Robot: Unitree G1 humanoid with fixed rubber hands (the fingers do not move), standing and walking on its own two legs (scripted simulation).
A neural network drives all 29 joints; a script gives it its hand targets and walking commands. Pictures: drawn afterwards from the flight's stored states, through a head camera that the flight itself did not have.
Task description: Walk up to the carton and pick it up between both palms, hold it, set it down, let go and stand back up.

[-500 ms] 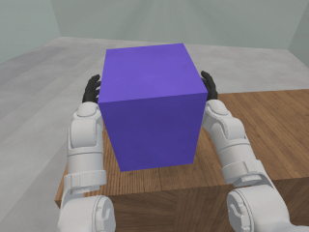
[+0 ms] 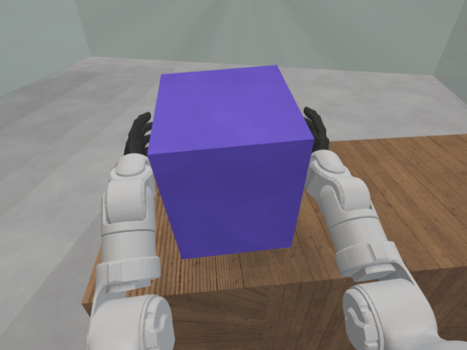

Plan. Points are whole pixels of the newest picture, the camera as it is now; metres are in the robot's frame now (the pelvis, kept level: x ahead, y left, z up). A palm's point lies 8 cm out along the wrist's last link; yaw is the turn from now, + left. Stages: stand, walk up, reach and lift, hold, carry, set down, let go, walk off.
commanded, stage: hold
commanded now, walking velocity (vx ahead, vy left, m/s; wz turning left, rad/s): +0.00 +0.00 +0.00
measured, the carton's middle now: (228, 163) +0.38 +0.01 +0.19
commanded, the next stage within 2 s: none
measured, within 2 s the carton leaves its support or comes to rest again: neither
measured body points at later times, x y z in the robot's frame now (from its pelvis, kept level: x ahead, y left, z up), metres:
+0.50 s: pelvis +0.00 +0.00 +0.00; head -0.07 +0.02 +0.44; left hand +0.37 +0.15 +0.22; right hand +0.37 -0.14 +0.22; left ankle +0.05 +0.12 -0.75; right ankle +0.00 -0.15 -0.75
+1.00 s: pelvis +0.00 +0.00 +0.00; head -0.07 +0.02 +0.44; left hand +0.37 +0.15 +0.23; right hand +0.37 -0.14 +0.22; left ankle +0.05 +0.12 -0.75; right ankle +0.00 -0.15 -0.75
